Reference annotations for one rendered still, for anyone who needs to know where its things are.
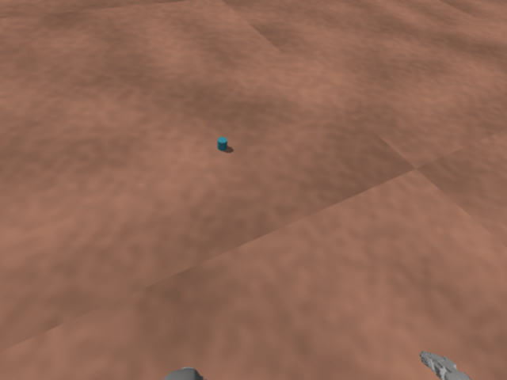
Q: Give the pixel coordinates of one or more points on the tin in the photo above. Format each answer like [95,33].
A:
[222,143]

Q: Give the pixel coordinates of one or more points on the right robot hand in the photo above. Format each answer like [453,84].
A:
[444,368]

